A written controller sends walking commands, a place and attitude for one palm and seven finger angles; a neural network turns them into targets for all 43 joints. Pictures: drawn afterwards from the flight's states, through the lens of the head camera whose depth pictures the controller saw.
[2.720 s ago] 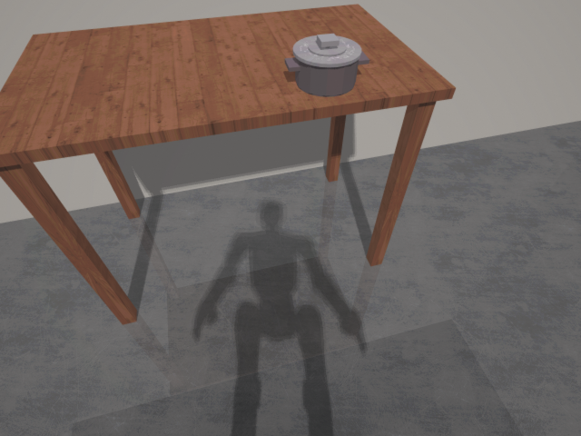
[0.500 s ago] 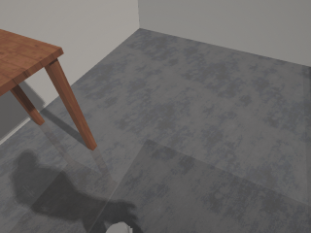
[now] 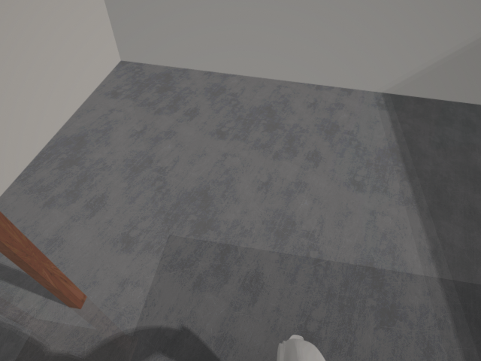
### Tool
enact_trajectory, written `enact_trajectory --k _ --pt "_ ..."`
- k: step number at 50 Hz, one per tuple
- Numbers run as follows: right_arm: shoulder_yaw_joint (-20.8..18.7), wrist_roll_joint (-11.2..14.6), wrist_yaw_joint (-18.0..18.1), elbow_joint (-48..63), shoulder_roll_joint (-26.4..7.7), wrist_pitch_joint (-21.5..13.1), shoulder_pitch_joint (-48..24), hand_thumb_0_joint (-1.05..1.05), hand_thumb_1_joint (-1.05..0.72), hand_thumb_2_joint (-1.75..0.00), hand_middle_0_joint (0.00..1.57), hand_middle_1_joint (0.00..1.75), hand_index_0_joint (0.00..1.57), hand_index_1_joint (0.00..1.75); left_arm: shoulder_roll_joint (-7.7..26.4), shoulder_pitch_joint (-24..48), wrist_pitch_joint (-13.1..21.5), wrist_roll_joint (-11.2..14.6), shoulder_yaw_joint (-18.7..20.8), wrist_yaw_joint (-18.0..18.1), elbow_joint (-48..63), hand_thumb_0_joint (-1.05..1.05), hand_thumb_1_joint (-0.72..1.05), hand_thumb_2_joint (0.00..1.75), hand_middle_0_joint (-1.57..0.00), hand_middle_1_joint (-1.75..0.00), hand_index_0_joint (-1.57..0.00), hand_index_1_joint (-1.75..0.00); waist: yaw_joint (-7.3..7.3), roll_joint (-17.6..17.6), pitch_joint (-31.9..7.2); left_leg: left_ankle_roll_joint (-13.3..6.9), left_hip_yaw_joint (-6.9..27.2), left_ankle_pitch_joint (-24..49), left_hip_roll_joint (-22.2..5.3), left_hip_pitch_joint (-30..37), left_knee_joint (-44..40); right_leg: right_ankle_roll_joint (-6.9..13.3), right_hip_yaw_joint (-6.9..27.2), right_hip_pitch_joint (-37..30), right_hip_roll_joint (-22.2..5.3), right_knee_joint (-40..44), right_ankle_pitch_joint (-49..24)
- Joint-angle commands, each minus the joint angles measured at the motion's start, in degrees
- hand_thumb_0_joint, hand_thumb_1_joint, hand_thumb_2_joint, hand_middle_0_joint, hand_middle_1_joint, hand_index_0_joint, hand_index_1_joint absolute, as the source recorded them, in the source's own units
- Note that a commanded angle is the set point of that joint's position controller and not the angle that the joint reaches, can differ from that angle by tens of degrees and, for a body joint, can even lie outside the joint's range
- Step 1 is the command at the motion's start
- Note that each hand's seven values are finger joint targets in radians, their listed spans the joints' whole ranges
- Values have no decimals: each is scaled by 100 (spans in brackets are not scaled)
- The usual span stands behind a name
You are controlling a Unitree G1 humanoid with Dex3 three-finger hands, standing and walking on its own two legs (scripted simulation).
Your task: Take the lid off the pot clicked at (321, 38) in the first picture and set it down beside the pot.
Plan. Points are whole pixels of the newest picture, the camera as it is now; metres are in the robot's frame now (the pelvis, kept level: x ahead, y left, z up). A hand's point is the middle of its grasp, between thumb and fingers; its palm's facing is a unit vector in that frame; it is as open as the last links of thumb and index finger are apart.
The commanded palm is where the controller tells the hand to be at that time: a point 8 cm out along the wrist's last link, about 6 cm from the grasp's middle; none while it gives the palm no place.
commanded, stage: walk to a spot facing it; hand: left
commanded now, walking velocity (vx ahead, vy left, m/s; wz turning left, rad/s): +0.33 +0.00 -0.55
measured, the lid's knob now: out of the picture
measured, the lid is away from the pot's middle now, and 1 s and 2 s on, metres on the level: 0.00 0.00 0.00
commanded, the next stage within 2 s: turn to face it in 0.24 s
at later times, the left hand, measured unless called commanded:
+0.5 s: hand (195, 282) +0.31 +0.11 -0.17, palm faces -0.14 -0.97 -0.21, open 7.2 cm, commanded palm none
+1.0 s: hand (177, 272) +0.33 +0.16 -0.17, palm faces +0.17 -0.95 -0.26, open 7.4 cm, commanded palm none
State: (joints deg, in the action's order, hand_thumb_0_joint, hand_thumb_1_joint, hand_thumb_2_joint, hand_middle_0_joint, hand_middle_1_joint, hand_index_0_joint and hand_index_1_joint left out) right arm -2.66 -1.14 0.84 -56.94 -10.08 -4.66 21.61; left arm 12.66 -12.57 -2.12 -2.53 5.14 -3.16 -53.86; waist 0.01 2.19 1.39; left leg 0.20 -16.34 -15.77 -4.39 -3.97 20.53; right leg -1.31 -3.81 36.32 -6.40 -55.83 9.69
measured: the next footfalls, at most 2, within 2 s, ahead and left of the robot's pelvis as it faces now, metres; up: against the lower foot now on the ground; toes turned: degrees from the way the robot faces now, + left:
right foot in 0.18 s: +0.24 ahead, -0.15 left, +0.00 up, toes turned -14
left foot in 0.62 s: +0.36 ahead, +0.04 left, +0.00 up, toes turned +4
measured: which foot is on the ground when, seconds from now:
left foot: down 0.00-0.18, up 0.20-0.60, down 0.62-1.00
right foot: up 0.00-0.16, down 0.18-0.64, up 0.66-1.00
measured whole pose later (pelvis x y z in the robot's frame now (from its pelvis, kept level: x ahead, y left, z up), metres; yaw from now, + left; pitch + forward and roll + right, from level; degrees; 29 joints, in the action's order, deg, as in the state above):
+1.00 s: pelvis +0.28 -0.06 -0.01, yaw +8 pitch +1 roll -2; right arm -3.7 -1.2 0.0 -54.6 -11.3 1.9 12.7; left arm 12.7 -11.4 -2.9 -1.1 4.6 1.2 -54.0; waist 1.4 -1.0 2.6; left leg -2.4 3.3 -9.7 2.1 -19.6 28.2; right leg -4.3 0.8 23.2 -2.7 -47.0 23.9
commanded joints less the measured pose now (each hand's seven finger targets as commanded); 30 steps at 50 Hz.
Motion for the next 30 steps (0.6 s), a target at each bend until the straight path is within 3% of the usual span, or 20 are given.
enact_trajectory --k 1,4,6,7,8,9,10,11,12,13,14,16,20,22,24,25,28,29,30 --pt "-150 -31 8 95 -789 -83 578 0 -90 -90 20 30 20 30 -34 1037 192 56 -89 -63 659 0 90 90 -20 -30 -20 -30 314 -884 617 -617 455 1301 -1578 158 -943 58 -230 306 11 1085 -171" --pt "-171 -71 -2 20 -869 -36 669 0 -90 -90 20 30 20 30 53 1222 243 69 -104 -49 694 0 90 90 -20 -30 -20 -30 353 -899 559 -521 245 2088 -1657 309 -509 247 -397 -219 208 1581 53" --pt "-205 -65 4 24 -1024 -11 522 0 -90 -90 20 30 20 30 186 726 297 72 -75 -31 541 0 90 90 -20 -30 -20 -30 45 -891 201 -430 -30 3545 -1640 404 454 445 -632 -1151 516 1905 407" --pt "-204 -42 -5 54 -1097 5 431 0 -90 -90 20 30 20 30 345 33 351 59 -29 -5 320 0 90 90 -20 -30 -20 -30 -293 -767 -232 -288 -184 4055 -1471 126 1563 557 -815 -2284 754 2235 323" --pt "-160 12 -63 109 -991 19 393 0 -90 -90 20 30 20 30 795 -910 440 43 100 48 39 0 90 90 -20 -30 -20 -30 -752 -243 -910 -34 -262 3200 -1290 -1062 3124 767 -352 -4169 491 2374 98" --pt "-65 104 -97 359 -545 24 508 0 -90 -90 20 30 20 30 1562 -1613 507 80 275 171 -73 0 90 90 -20 -30 -20 -30 -904 1104 -1712 279 -81 -1349 -319 -3043 5213 1440 2683 -5608 -1433 2904 -322" --pt "-112 106 -20 555 -590 47 -138 0 -90 -90 20 30 20 30 1817 -1721 425 244 329 233 -138 0 90 90 -20 -30 -20 -30 -924 713 -1502 196 953 -1925 -255 -3608 6071 1742 3572 -5168 -1956 3634 -693" --pt "-134 108 -18 540 -628 28 -153 0 -90 -90 20 30 20 30 1668 -1175 413 226 266 245 31 0 90 90 -20 -30 -20 -30 -682 491 -1234 148 1325 -1278 -446 -3555 6335 1669 3310 -4338 -1811 3865 357" --pt "-134 58 -12 467 -685 73 -190 0 -90 -90 20 30 20 30 1372 -636 413 210 183 275 186 0 90 90 -20 -30 -20 -30 -445 557 -802 162 1457 -809 -628 -3447 6241 1533 3041 -3453 -1654 4109 1115" --pt "-131 0 -11 345 -684 140 -201 0 -90 -90 20 30 20 30 1059 -221 431 197 89 314 287 0 90 90 -20 -30 -20 -30 -220 275 -404 179 1515 -459 -768 -3208 5869 1373 2398 -2702 -1371 4220 1109" --pt "-125 -42 -11 241 -584 204 -16 0 -90 -90 20 30 20 30 893 42 448 165 49 345 305 0 90 90 -20 -30 -20 -30 -7 167 -283 205 1474 -336 -768 -2854 5460 1272 1898 -2225 -1097 4234 816" --pt "-84 -57 -10 122 -433 282 230 0 -90 -90 20 30 20 30 763 114 506 110 20 360 264 0 90 90 -20 -30 -20 -30 187 229 -330 265 1354 -270 -686 -2591 4806 1220 1336 -2009 -866 4179 -34" --pt "-11 -12 -30 33 -160 346 141 0 -90 -90 20 30 20 30 549 -72 551 140 -74 376 18 0 90 90 -20 -30 -20 -30 218 223 -346 292 1213 2 -461 -2354 3673 1191 770 -2092 -660 4114 -1137" --pt "9 15 -35 77 -113 360 -137 0 -90 -90 20 30 20 30 452 -144 543 140 -106 384 -66 0 90 90 -20 -30 -20 -30 138 401 -214 271 1215 79 -357 -2229 3093 1139 628 -2164 -704 4171 -1115" --pt "25 37 -50 97 -70 323 -398 0 -90 -90 20 30 20 30 455 -239 532 129 -124 403 -173 0 90 90 -20 -30 -20 -30 30 267 -208 239 1203 83 -221 -2077 2502 1086 556 -2471 -793 4076 -1342" --pt "21 41 -50 106 -47 312 -518 0 -90 -90 20 30 20 30 456 -256 516 137 -121 415 -200 0 90 90 -20 -30 -20 -30 -4 360 -105 218 1175 133 -181 -2007 2300 1038 458 -2530 -844 4020 -1448" --pt "16 29 -57 141 -198 327 -669 0 -90 -90 20 30 20 30 504 -326 416 164 -89 454 -254 0 90 90 -20 -30 -20 -30 -29 401 54 181 1077 378 -94 -1613 1554 814 194 -2690 -874 3609 -1492" --pt "-10 21 -70 119 -286 335 -552 0 -90 -90 20 30 20 30 505 -342 378 164 -70 473 -271 0 90 90 -20 -30 -20 -30 21 232 54 154 1108 742 -105 -1307 1156 682 63 -2654 -833 3221 -1414" --pt "-58 3 -73 81 -508 331 -269 0 -90 -90 20 30 20 30 482 -438 340 177 -57 476 -261 0 90 90 -20 -30 -20 -30 130 -306 -183 28 1352 1748 -214 -728 801 444 -201 -2483 -631 2444 -1147"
